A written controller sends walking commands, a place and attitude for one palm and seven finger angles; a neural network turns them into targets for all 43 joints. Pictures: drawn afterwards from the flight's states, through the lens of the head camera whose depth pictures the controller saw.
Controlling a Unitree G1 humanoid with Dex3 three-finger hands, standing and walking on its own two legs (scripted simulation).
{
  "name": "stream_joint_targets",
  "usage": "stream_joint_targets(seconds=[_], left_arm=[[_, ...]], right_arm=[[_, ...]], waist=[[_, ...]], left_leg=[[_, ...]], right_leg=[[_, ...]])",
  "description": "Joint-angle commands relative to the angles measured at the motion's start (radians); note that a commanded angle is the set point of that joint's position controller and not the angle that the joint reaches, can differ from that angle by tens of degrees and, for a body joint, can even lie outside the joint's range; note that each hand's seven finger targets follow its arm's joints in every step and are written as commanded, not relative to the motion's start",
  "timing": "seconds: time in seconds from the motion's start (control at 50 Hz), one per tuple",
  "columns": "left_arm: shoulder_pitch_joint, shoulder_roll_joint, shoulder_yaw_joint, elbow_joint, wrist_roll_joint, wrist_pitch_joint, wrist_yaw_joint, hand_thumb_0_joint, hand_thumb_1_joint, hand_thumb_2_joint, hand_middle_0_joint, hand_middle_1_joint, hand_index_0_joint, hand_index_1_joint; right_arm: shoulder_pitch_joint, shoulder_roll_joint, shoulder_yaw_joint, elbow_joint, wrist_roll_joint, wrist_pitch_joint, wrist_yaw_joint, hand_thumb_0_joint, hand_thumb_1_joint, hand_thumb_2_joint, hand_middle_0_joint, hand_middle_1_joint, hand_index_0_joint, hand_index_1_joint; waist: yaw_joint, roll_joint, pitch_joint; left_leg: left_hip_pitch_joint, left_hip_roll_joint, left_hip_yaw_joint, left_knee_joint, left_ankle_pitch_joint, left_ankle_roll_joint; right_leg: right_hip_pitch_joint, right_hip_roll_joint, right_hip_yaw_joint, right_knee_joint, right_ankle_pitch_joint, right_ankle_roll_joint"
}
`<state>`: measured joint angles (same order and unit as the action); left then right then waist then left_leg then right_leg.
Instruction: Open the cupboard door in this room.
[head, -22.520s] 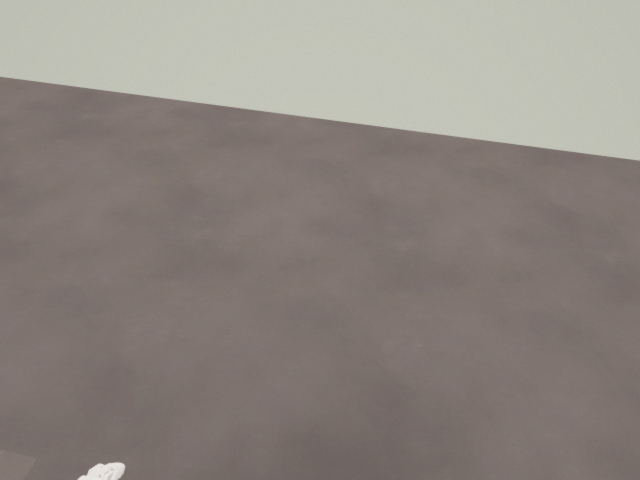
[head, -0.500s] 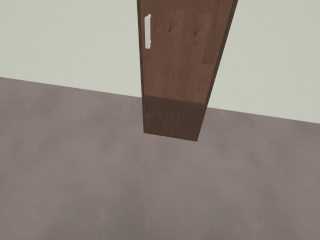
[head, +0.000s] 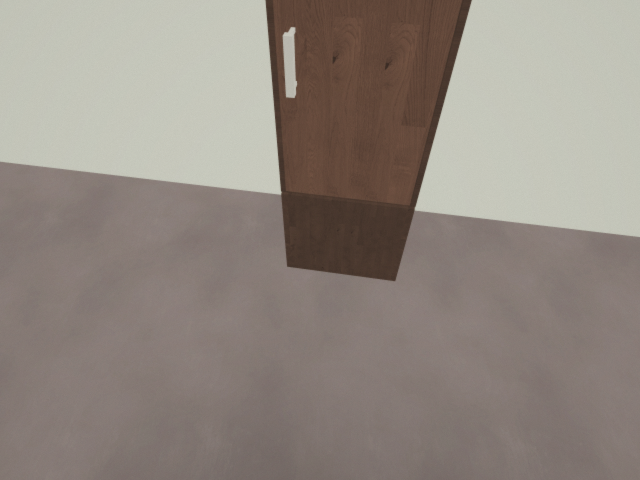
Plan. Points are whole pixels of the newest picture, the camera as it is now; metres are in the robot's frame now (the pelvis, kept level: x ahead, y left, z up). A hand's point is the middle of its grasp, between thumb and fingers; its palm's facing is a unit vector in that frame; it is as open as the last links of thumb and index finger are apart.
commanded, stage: look at it before walking up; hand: left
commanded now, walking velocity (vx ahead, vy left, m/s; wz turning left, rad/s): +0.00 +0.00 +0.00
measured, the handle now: (291, 62) +0.96 +0.13 +0.08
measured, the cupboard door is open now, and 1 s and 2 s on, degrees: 0 0 0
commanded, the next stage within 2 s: turn to face it in 0.52 s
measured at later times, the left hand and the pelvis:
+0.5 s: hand out of the picture -0.04 +0.15 -0.18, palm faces +0.04 -0.99 -0.16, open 7.4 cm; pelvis -0.01 +0.00 +0.00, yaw +0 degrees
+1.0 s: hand out of the picture -0.03 +0.16 -0.19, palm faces +0.02 -0.99 -0.15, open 7.4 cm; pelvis +0.00 +0.00 -0.01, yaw -2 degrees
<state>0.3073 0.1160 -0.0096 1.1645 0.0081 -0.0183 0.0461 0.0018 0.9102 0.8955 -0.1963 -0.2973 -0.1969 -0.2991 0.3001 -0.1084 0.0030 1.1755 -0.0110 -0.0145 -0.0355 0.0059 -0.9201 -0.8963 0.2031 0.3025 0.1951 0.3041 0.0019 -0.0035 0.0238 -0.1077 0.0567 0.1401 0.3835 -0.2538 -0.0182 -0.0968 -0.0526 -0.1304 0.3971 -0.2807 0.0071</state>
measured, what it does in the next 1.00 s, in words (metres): stands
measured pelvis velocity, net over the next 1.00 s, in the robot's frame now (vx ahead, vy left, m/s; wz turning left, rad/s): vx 0.00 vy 0.00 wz -0.04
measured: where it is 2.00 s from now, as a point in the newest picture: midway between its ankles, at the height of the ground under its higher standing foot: (328, 467)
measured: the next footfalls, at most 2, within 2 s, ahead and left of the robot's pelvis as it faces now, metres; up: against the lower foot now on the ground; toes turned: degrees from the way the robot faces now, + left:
right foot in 1.44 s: +0.27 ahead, -0.15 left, +0.00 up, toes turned -13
left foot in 1.92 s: +0.41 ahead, +0.10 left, +0.00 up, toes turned +7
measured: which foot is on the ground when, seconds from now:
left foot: down 0.00-1.00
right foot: down 0.00-1.00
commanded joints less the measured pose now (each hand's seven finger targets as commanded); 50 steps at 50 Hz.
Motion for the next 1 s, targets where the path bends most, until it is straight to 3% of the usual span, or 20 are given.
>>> stream_joint_targets(seconds=[0.0,0.4,0.46,0.72,0.78,0.86,0.9,0.98], left_arm=[[0.092,0.085,0.019,-0.014,-0.002,-0.008,0.003,0.000,0.900,0.900,-0.200,-0.300,-0.200,-0.300],[0.095,0.083,0.019,-0.023,0.000,-0.011,0.002,0.000,0.900,0.900,-0.200,-0.300,-0.200,-0.300],[0.099,0.087,0.020,-0.021,0.001,-0.013,0.002,0.000,0.900,0.900,-0.200,-0.300,-0.200,-0.300],[0.081,0.092,0.027,-0.030,0.004,-0.004,-0.001,0.000,0.900,0.900,-0.200,-0.300,-0.200,-0.300],[0.089,0.091,0.032,-0.026,0.005,-0.005,-0.007,0.000,0.900,0.900,-0.200,-0.300,-0.200,-0.300],[0.099,0.106,0.051,-0.035,0.012,0.003,-0.021,0.000,0.900,0.900,-0.200,-0.300,-0.200,-0.300],[0.105,0.110,0.059,-0.044,0.013,0.004,-0.026,0.000,0.900,0.900,-0.200,-0.300,-0.200,-0.300],[0.130,0.117,0.069,-0.051,0.013,-0.008,-0.030,0.000,0.900,0.900,-0.200,-0.300,-0.200,-0.300]], right_arm=[[0.085,-0.080,-0.019,-0.017,0.005,-0.012,-0.006,0.000,-0.900,-0.900,0.200,0.300,0.200,0.300],[0.086,-0.077,-0.025,-0.023,0.004,-0.010,-0.002,0.000,-0.900,-0.900,0.200,0.300,0.200,0.300],[0.083,-0.082,-0.026,-0.027,0.006,-0.012,-0.003,0.000,-0.900,-0.900,0.200,0.300,0.200,0.300],[0.080,-0.079,-0.033,-0.031,0.004,-0.002,-0.006,0.000,-0.900,-0.900,0.200,0.300,0.200,0.300],[0.094,-0.085,-0.036,-0.028,-0.003,-0.004,0.000,0.000,-0.900,-0.900,0.200,0.300,0.200,0.300],[0.094,-0.088,-0.046,-0.051,-0.008,0.002,0.010,0.000,-0.900,-0.900,0.200,0.300,0.200,0.300],[0.094,-0.087,-0.048,-0.063,-0.010,0.000,0.013,0.000,-0.900,-0.900,0.200,0.300,0.200,0.300],[0.118,-0.078,-0.049,-0.083,-0.008,-0.013,0.018,0.000,-0.900,-0.900,0.200,0.300,0.200,0.300]], waist=[[0.002,0.003,0.058],[-0.002,0.004,0.080],[-0.002,0.011,0.053],[-0.008,-0.003,0.074],[-0.008,-0.008,0.066],[-0.002,-0.028,0.141],[0.002,-0.028,0.187],[0.002,-0.057,0.173]], left_leg=[[-0.017,0.090,-0.083,-0.054,0.272,0.030],[-0.031,0.081,-0.085,-0.065,0.175,0.029],[-0.017,0.083,-0.086,-0.057,0.195,0.030],[-0.035,0.090,-0.065,-0.035,0.153,0.024],[-0.033,0.079,-0.051,-0.026,-0.010,0.023],[-0.117,0.069,-0.043,-0.001,-0.236,0.030],[-0.159,0.063,-0.039,0.027,-0.272,0.035],[-0.203,0.053,-0.020,0.114,-0.243,0.044]], right_leg=[[-0.042,-0.092,0.080,-0.052,0.287,-0.019],[-0.074,-0.087,0.094,-0.074,0.216,-0.022],[-0.065,-0.087,0.097,-0.071,0.237,-0.023],[-0.101,-0.085,0.120,-0.057,0.246,-0.030],[-0.122,-0.074,0.134,-0.071,0.019,-0.038],[-0.198,-0.077,0.170,-0.083,-0.273,-0.060],[-0.230,-0.081,0.192,-0.079,-0.327,-0.073],[-0.198,-0.102,0.228,-0.053,-0.306,-0.104]])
